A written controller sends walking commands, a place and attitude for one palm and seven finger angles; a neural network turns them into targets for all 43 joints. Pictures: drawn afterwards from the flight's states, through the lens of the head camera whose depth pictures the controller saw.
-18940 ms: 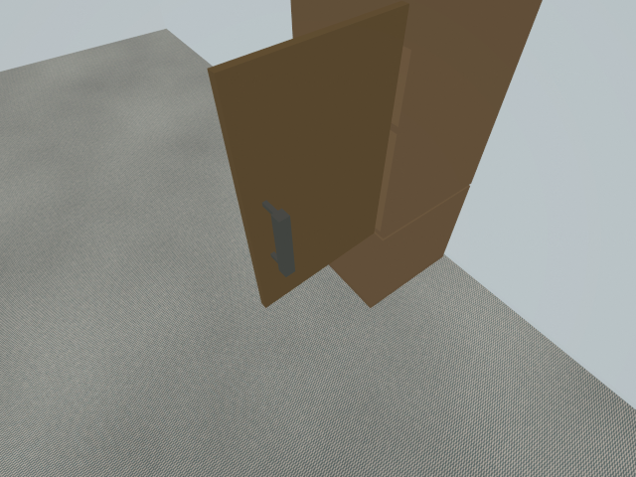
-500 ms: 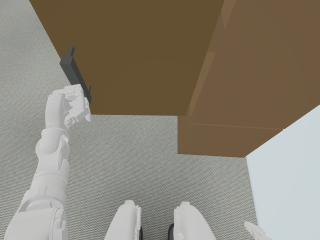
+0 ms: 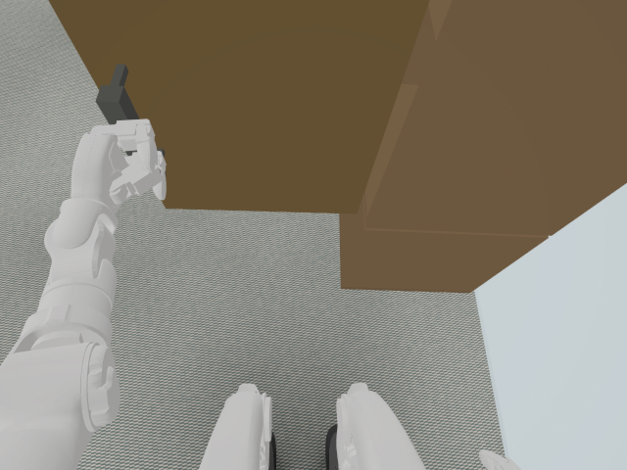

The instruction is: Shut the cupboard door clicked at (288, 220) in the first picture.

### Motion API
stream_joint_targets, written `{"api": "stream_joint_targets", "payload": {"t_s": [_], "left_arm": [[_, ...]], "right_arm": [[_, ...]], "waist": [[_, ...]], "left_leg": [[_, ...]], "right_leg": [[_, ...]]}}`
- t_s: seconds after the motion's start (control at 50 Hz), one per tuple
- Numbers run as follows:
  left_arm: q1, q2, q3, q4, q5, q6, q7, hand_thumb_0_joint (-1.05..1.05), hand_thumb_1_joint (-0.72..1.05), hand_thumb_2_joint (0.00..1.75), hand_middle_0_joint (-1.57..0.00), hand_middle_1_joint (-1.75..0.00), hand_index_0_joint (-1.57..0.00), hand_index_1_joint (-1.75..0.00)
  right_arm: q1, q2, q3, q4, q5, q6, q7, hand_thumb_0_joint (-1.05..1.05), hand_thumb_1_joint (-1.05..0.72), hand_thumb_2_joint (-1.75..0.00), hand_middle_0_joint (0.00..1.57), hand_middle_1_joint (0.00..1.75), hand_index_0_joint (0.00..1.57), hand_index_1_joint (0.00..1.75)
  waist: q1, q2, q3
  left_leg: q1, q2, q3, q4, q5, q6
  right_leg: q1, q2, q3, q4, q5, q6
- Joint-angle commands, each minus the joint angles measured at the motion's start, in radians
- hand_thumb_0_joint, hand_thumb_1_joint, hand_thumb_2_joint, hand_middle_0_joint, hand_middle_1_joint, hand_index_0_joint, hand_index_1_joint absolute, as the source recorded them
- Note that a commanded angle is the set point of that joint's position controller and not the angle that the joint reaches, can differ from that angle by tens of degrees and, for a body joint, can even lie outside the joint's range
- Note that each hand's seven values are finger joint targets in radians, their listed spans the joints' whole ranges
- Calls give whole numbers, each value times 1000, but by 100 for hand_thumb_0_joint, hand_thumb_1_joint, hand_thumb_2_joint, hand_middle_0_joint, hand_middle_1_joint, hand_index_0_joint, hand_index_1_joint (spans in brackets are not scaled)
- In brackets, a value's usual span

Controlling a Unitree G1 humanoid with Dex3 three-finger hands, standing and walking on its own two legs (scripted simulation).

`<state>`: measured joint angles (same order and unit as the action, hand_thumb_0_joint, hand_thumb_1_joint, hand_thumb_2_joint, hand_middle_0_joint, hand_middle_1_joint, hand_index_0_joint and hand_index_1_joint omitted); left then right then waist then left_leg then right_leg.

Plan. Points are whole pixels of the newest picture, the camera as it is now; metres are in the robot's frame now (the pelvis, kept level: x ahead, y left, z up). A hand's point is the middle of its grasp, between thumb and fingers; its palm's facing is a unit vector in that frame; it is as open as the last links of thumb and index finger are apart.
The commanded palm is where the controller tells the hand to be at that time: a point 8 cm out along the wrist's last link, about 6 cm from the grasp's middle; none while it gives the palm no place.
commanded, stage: push the door shut along its arc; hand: left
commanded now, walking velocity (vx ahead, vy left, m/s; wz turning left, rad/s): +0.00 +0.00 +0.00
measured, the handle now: (139, 131) +0.54 +0.23 +0.04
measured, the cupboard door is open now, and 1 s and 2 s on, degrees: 91 77 68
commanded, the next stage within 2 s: pull the fist back off the door in 1.32 s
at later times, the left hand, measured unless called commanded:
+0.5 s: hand (178, 135) +0.53 +0.17 +0.05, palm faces -0.22 -0.98 -0.05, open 3.1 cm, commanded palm +0.54 +0.18 +0.04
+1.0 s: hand (217, 104) +0.58 +0.12 +0.05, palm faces -0.33 -0.94 -0.06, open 2.8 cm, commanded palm +0.59 +0.14 +0.04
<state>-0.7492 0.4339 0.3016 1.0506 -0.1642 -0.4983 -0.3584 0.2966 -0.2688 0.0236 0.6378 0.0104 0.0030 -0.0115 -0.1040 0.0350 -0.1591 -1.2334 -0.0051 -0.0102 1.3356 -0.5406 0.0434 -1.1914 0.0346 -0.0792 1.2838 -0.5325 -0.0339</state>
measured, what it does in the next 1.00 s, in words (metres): stands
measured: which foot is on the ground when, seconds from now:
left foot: down 0.00-1.00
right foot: down 0.00-1.00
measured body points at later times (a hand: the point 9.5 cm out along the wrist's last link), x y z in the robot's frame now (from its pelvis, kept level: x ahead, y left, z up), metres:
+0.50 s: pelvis -0.02 +0.01 -0.02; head +0.16 +0.05 +0.39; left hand +0.53 +0.22 +0.05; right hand +0.00 -0.27 -0.12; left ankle +0.04 +0.09 -0.61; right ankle +0.04 -0.11 -0.61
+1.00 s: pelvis +0.00 +0.00 -0.03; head +0.20 +0.02 +0.37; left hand +0.59 +0.18 +0.06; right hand -0.04 -0.25 -0.13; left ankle +0.04 +0.09 -0.61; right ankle +0.04 -0.11 -0.61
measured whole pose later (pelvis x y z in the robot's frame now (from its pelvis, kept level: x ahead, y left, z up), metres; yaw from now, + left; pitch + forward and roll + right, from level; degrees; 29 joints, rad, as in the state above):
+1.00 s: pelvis +0.00 +0.00 -0.03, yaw -3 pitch +33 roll -5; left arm -1.21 0.67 0.32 1.25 -0.02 -0.29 -0.47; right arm 0.39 -0.26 0.07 0.65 -0.02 -0.01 0.00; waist -0.26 0.07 -0.13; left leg -1.45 0.03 -0.02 1.45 -0.57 0.05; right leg -1.40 0.07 -0.09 1.36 -0.54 -0.03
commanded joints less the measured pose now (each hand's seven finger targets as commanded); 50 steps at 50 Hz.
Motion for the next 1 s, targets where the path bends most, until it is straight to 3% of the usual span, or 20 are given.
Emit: {"api": "stream_joint_targets", "payload": {"t_s": [0.0, 0.08, 0.14, 0.16, 0.2, 0.26, 0.3, 0.38, 0.4, 0.44, 0.46, 0.58, 0.64, 0.72, 0.76, 0.8, 0.84, 0.9, 0.94, 0.98], "left_arm": [[-480, 183, 4, -143, -6, -29, -22, 0, 90, 90, -130, -150, -130, -150], [-551, 176, -30, -123, 10, -25, -34, 0, 90, 90, -130, -150, -130, -150], [-651, 130, -86, -104, 17, -15, -36, 0, 90, 90, -130, -150, -130, -150], [-656, 173, -55, -78, 22, -6, -32, 0, 90, 90, -130, -150, -130, -150], [-708, 213, -43, -59, 29, 9, -32, 0, 90, 90, -130, -150, -130, -150], [-790, 219, -64, -74, 48, 10, -37, 0, 90, 90, -130, -150, -130, -150], [-777, 210, -72, -54, 55, 21, -43, 0, 90, 90, -130, -150, -130, -150], [-860, 196, -92, -49, 59, 47, -49, 0, 90, 90, -130, -150, -130, -150], [-863, 230, -67, -47, 59, 53, -48, 0, 90, 90, -130, -150, -130, -150], [-884, 241, -59, -45, 62, 62, -47, 0, 90, 90, -130, -150, -130, -150], [-907, 263, -49, -72, 68, 56, -47, 0, 90, 90, -130, -150, -130, -150], [-907, 274, -37, -20, 86, 78, -39, 0, 90, 90, -130, -150, -130, -150], [-929, 362, 33, 27, 95, 95, -24, 0, 90, 90, -130, -150, -130, -150], [-916, 449, 83, 30, 122, 97, -24, 0, 90, 90, -130, -150, -130, -150], [-876, 487, 113, 17, 131, 91, -35, 0, 90, 90, -130, -150, -130, -150], [-843, 473, 100, 5, 136, 100, -56, 0, 90, 90, -130, -150, -130, -150], [-887, 422, 61, -4, 129, 112, -75, 0, 90, 90, -130, -150, -130, -150], [-940, 445, 62, -11, 125, 147, -97, 0, 90, 90, -130, -150, -130, -150], [-991, 402, 24, -41, 115, 155, -111, 0, 90, 90, -130, -150, -130, -150], [-1006, 402, 20, -12, 111, 173, -122, 0, 90, 90, -130, -150, -130, -150]], "right_arm": [[129, -184, -66, -58, 3, -25, -20, 0, -90, -90, 20, 30, 20, 30], [143, -191, -64, -50, 1, -29, -17, 0, -90, -90, 20, 30, 20, 30], [159, -196, -63, -38, -3, -38, -16, 0, -90, -90, 20, 30, 20, 30], [163, -207, -64, -31, -2, -36, -18, 0, -90, -90, 20, 30, 20, 30], [168, -213, -57, -30, -2, -40, -21, 0, -90, -90, 20, 30, 20, 30], [180, -213, -53, -21, -7, -50, -20, 0, -90, -90, 20, 30, 20, 30], [191, -219, -54, -17, -10, -51, -16, 0, -90, -90, 20, 30, 20, 30], [210, -224, -53, -9, -16, -54, -15, 0, -90, -90, 20, 30, 20, 30], [220, -228, -52, -8, -16, -52, -15, 0, -90, -90, 20, 30, 20, 30], [230, -226, -48, -8, -19, -54, -13, 0, -90, -90, 20, 30, 20, 30], [232, -227, -49, -7, -21, -54, -12, 0, -90, -90, 20, 30, 20, 30], [250, -223, -41, -5, -24, -44, -4, 0, -90, -90, 20, 30, 20, 30], [263, -222, -27, -11, -26, -43, -6, 0, -90, -90, 20, 30, 20, 30], [274, -216, -20, -31, -31, -39, -4, 0, -90, -90, 20, 30, 20, 30], [280, -215, -20, -41, -34, -35, 0, 0, -90, -90, 20, 30, 20, 30], [282, -212, -25, -47, -32, -25, 2, 0, -90, -90, 20, 30, 20, 30], [293, -209, -30, -42, -31, -22, 2, 0, -90, -90, 20, 30, 20, 30], [307, -217, -36, -27, -25, -17, -5, 0, -90, -90, 20, 30, 20, 30], [311, -212, -38, -19, -25, -25, -9, 0, -90, -90, 20, 30, 20, 30], [312, -215, -37, -3, -26, -30, -13, 0, -90, -90, 20, 30, 20, 30]], "waist": [[-88, 49, -439], [-99, 122, -450], [-143, 137, -429], [-142, 107, -437], [-155, 108, -432], [-159, 206, -484], [-160, 225, -501], [-195, 233, -513], [-187, 219, -524], [-194, 228, -532], [-184, 262, -571], [-197, 256, -526], [-203, 207, -490], [-194, 210, -550], [-169, 246, -604], [-167, 233, -622], [-194, 214, -601], [-207, 199, -608], [-219, 229, -621], [-226, 220, -612]], "left_leg": [[323, 17, -85, -143, 231, -2], [376, 21, -108, -146, 217, -9], [395, 24, -133, -145, 177, -8], [371, 28, -134, -140, 155, -6], [318, 24, -126, -128, 112, 1], [382, 27, -144, -126, 135, -9], [432, 33, -167, -130, 170, -18], [461, 41, -190, -120, 187, -18], [458, 42, -192, -121, 197, -18], [458, 41, -191, -114, 223, -17], [479, 42, -192, -109, 245, -21], [483, 52, -208, -110, 272, -28], [369, 42, -166, -82, 255, -6], [310, 40, -131, -40, 333, 3], [341, 42, -127, -31, 409, -4], [348, 45, -123, -24, 448, -5], [354, 47, -130, -21, 445, 1], [333, 47, -121, -16, 408, 8], [373, 46, -128, -14, 429, 9], [367, 46, -130, -6, 419, 9]], "right_leg": [[150, 2, 71, -169, 188, -2], [71, 5, 57, -157, 149, -11], [-8, 7, 45, -152, 121, -10], [-2, 7, 48, -152, 108, -8], [-2, 7, 56, -151, 80, -8], [-49, 6, 46, -131, 90, -15], [-84, 7, 35, -124, 108, -20], [-127, 9, 25, -116, 121, -16], [-114, 10, 24, -114, 126, -17], [-111, 13, 20, -109, 135, -19], [-115, 11, 24, -106, 144, -19], [-142, 18, 14, -101, 155, -20], [-89, 24, 24, -103, 149, -17], [-14, 28, 37, -87, 201, -13], [9, 30, 37, -70, 253, -14], [29, 32, 38, -65, 297, -11], [7, 33, 36, -71, 303, -6], [27, 36, 42, -84, 296, -2], [4, 36, 42, -86, 306, -5], [-12, 36, 38, -91, 291, -3]]}}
